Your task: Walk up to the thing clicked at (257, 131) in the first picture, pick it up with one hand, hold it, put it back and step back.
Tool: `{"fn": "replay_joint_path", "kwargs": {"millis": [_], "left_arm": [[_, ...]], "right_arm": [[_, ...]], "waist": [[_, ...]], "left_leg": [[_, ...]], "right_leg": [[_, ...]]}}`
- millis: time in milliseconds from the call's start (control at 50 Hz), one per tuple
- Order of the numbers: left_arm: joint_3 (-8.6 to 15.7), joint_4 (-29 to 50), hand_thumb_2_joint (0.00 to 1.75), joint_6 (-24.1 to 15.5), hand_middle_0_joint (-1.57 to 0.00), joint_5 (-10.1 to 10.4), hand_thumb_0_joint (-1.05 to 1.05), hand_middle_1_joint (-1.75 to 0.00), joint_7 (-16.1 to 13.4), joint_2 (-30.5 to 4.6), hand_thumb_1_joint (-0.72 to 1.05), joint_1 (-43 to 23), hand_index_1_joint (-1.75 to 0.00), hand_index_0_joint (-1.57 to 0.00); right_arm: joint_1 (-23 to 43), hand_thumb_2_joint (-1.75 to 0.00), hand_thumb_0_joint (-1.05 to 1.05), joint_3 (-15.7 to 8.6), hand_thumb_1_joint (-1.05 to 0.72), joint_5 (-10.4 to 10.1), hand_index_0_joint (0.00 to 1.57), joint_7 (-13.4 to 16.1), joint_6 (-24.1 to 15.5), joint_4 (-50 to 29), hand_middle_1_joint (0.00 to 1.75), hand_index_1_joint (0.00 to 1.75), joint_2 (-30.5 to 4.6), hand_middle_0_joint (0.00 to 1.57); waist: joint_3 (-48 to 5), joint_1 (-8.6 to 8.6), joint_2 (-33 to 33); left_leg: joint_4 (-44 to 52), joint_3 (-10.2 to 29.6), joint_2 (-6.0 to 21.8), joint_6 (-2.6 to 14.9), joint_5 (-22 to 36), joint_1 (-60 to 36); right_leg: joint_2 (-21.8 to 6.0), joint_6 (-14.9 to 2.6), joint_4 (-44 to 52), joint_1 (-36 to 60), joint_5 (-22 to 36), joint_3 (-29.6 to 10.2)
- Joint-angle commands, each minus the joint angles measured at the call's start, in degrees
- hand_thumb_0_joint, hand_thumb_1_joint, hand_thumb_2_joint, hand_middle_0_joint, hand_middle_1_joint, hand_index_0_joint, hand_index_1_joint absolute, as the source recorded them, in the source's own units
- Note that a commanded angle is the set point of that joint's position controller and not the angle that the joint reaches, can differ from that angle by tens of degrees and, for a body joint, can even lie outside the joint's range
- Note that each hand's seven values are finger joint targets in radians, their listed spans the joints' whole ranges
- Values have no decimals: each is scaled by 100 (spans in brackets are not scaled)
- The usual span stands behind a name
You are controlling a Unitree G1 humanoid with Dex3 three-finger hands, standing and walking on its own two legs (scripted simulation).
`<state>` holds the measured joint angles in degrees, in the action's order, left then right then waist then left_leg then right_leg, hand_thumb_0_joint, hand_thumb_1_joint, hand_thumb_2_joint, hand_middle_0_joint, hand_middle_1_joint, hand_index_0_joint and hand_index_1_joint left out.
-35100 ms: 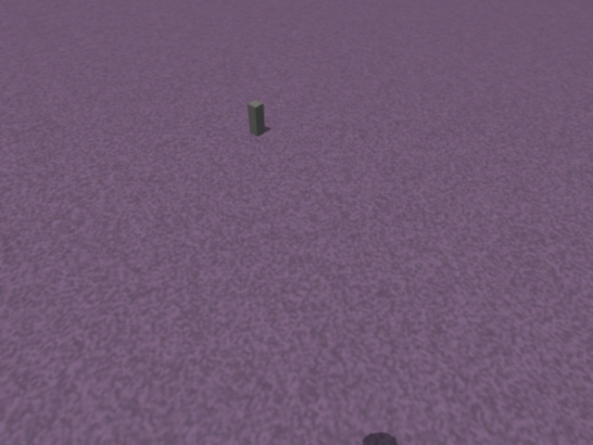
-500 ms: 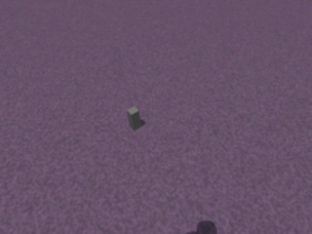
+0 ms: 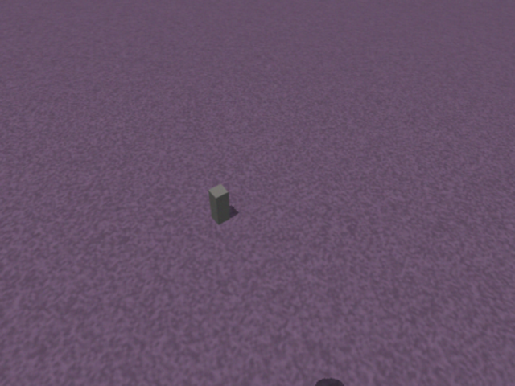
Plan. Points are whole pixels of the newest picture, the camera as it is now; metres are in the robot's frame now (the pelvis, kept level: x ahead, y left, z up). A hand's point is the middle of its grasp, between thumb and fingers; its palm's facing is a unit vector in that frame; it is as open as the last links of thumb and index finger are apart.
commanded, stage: step back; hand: left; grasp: from the side
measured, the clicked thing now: (219, 205) +1.06 +0.20 -0.66
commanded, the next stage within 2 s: stand in 0.38 s
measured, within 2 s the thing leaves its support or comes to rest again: neither
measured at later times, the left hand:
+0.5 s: hand out of the picture +0.17 +0.25 -0.13, palm faces -0.02 -0.94 -0.34, open 7.4 cm
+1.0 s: hand out of the picture +0.09 +0.25 -0.14, palm faces -0.03 -0.94 -0.34, open 7.4 cm
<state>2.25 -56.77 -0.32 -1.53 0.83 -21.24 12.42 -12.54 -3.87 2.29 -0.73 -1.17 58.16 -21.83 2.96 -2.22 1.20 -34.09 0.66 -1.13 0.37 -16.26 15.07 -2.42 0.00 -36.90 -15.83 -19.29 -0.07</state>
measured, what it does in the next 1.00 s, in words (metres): stands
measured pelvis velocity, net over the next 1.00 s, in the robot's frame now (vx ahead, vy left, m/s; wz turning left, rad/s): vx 0.02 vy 0.00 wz -0.02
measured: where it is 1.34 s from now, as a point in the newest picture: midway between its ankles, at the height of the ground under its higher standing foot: outside the picture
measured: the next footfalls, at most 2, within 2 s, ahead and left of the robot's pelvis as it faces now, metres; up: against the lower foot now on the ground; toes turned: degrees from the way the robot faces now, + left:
none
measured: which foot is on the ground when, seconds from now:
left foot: down 0.00-1.00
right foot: down 0.00-1.00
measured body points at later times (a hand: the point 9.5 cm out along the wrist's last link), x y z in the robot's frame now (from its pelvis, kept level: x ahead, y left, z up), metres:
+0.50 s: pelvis +0.04 +0.01 +0.01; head +0.06 +0.01 +0.46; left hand +0.17 +0.30 -0.11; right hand +0.14 -0.29 -0.11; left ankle +0.02 +0.12 -0.73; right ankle +0.03 -0.13 -0.73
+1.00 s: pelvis +0.02 +0.00 +0.02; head +0.03 +0.00 +0.47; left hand +0.09 +0.30 -0.11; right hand +0.09 -0.30 -0.11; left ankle +0.02 +0.12 -0.73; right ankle +0.03 -0.13 -0.73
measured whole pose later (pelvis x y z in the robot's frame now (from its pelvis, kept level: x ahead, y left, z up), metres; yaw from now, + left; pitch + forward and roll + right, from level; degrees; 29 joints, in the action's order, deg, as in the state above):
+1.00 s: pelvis +0.02 +0.00 +0.02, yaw -1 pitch -3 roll +0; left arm -0.3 -66.1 -0.9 -0.4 0.1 -20.2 6.3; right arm -5.4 -0.8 0.3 -0.9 -0.6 66.4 -19.6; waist 3.1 -0.2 0.2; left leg -17.2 0.2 0.0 -0.2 -9.8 5.0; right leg -1.0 0.8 -17.9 -6.8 -8.7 0.0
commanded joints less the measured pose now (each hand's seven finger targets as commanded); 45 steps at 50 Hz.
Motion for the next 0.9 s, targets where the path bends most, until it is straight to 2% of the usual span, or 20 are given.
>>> {"fn": "replay_joint_path", "kwargs": {"millis": [0, 40, 60, 80, 100, 120, 140, 160, 180, 220, 260, 340, 360, 380, 460, 520, 600, 660, 720, 880], "left_arm": [[279, 461, 90, -122, -20, 81, 0, -30, -97, -1244, 90, -503, -30, -20], [246, 412, 90, -185, -20, 115, 0, -30, -101, -1073, 90, -422, -30, -20], [235, 325, 90, -224, -20, 121, 0, -30, -108, -1044, 90, -325, -30, -20], [232, 239, 90, -258, -20, 118, 0, -30, -115, -988, 90, -220, -30, -20], [257, 180, 90, -282, -20, 104, 0, -30, -140, -1011, 90, -198, -30, -20], [298, 143, 90, -302, -20, 91, 0, -30, -180, -1164, 90, -146, -30, -20], [313, 157, 90, -323, -20, 83, 0, -30, -208, -1371, 90, -93, -30, -20], [341, 169, 90, -307, -20, 105, 0, -30, -182, -1616, 90, -288, -30, -20], [309, 219, 90, -291, -20, 98, 0, -30, -175, -1591, 90, -506, -30, -20], [222, 296, 90, -265, -20, 106, 0, -30, -179, -1391, 90, -836, -30, -20], [170, 211, 90, -238, -20, 110, 0, -30, -179, -1219, 90, -867, -30, -20], [180, 94, 90, -238, -20, 122, 0, -30, -186, -1222, 90, -919, -30, -20], [62, -66, 90, -210, -20, 208, 0, -30, -165, -1017, 90, -893, -30, -20], [67, -70, 90, -202, -20, 206, 0, -30, -165, -1022, 90, -950, -30, -20], [42, -205, 90, -165, -20, 168, 0, -30, -178, -1037, 90, -1082, -30, -20], [38, -275, 90, -178, -20, 149, 0, -30, -167, -1070, 90, -1182, -30, -20], [14, -361, 90, -205, -20, 134, 0, -30, -153, -1055, 90, -1245, -30, -20], [9, -416, 90, -205, -20, 109, 0, -30, -150, -1040, 90, -1198, -30, -20], [1, -482, 90, -200, -20, 113, 0, -30, -138, -1053, 90, -1208, -30, -20], [-10, -569, 90, -206, -20, 107, 0, -30, -120, -1070, 90, -1011, -30, -20]], "right_arm": [[444, -90, 0, -305, -90, 34, 20, 131, -215, -432, 30, 30, -1567, 20], [487, -90, 0, -209, -90, 29, 20, 150, -252, -397, 30, 30, -1323, 20], [497, -90, 0, -184, -90, -15, 20, 152, -247, -372, 30, 30, -1281, 20], [596, -90, 0, -150, -90, -64, 20, 147, -211, -351, 30, 30, -1225, 20], [617, -90, 0, -123, -90, -124, 20, 150, -160, -345, 30, 30, -1167, 20], [582, -90, 0, -80, -90, -188, 20, 162, -131, -367, 30, 30, -1041, 20], [616, -90, 0, -50, -90, -224, 20, 168, -111, -424, 30, 30, -924, 20], [536, -90, 0, -50, -90, -215, 20, 180, -74, -397, 30, 30, -882, 20], [517, -90, 0, -48, -90, -165, 20, 191, -66, -316, 30, 30, -877, 20], [518, -90, 0, -78, -90, -108, 20, 180, -85, -179, 30, 30, -993, 20], [748, -90, 0, -86, -90, -133, 20, 160, -116, -103, 30, 30, -1085, 20], [846, -90, 0, -51, -90, -162, 20, 180, -112, 9, 30, 30, -1027, 20], [845, -90, 0, 10, -90, -219, 20, 166, -123, 50, 30, 30, -1059, 20], [881, -90, 0, 8, -90, -218, 20, 165, -130, 70, 30, 30, -1085, 20], [1083, -90, 0, 45, -90, -222, 20, 159, -128, 157, 30, 30, -999, 20], [1139, -90, 0, 55, -90, -221, 20, 146, -120, 198, 30, 30, -947, 20], [1234, -90, 0, 81, -90, -219, 20, 120, -94, 267, 30, 30, -930, 20], [1287, -90, 0, 67, -90, -209, 20, 115, -95, 297, 30, 30, -973, 20], [1264, -90, 0, 83, -90, -200, 20, 105, -87, 354, 30, 30, -952, 20], [1182, -90, 0, 98, -90, -182, 20, 81, -96, 450, 30, 30, -976, 20]], "waist": [[114, 210, -751], [-141, 134, -920], [-275, 84, -1110], [-393, 25, -1137], [-512, 23, -1023], [-738, 25, -669], [-922, 33, -328], [-928, 125, -12], [-843, 195, 97], [-732, 281, 123], [-639, 193, 12], [-767, 183, 19], [-768, 205, -50], [-766, 205, -118], [-752, 187, -195], [-719, 224, -172], [-581, 245, -130], [-651, 237, -310], [-472, 257, -236], [-373, 217, -153]], "left_leg": [[1934, 2617, 1986, 1152, -877, 38], [1284, 1701, 1577, 927, 1195, -740], [978, 1299, 1410, 761, 2119, -703], [687, 933, 1221, 583, 2893, -608], [405, 699, 1062, 393, 3445, -494], [145, 553, 858, 208, 3278, -226], [-20, 424, 625, 43, 2350, 154], [-60, 286, 420, -12, 1105, 23], [103, 262, 452, -12, 664, -137], [530, 369, 598, 101, 1177, -387], [747, 545, 813, 266, 1876, -428], [718, 360, 751, 188, 2479, -463], [1040, 515, 820, 192, 2514, -704], [1132, 547, 874, 197, 2747, -805], [1353, 480, 881, 121, 2950, -1126], [1584, 429, 860, 73, 2687, -1149], [1784, 403, 831, 50, 1969, -1049], [1855, 392, 845, 44, 1819, -1111], [1994, 405, 810, 30, 1261, -988], [2062, 467, 804, 43, 837, -925]], "right_leg": [[46, -103, -918, -729, -1007, -344], [-30, -145, -308, -797, -889, -278], [-3, -143, 170, -398, -474, -145], [84, -125, 853, 113, 212, -19], [58, -124, 1311, 652, 1216, -88], [-110, -207, 1147, 1199, 2322, -453], [-548, -403, 1081, 1466, 2725, -1004], [-959, -738, 1031, 1187, 2591, -1350], [-1080, -841, 996, 982, 2566, -1431], [-794, -570, 907, 689, 2535, -1000], [-414, -287, 806, 721, 2449, -539], [-402, -261, 863, 1144, 2844, -523], [-469, -244, 1060, 1118, 2960, -539], [-444, -200, 1098, 1179, 2988, -505], [-440, -159, 1360, 1261, 2902, -429], [-453, -126, 1562, 1345, 2732, -429], [-489, -81, 1860, 1335, 2362, -489], [-500, -77, 1946, 1338, 2203, -480], [-499, -84, 2096, 1169, 1719, -526], [-491, -73, 2215, 981, 1258, -528]]}}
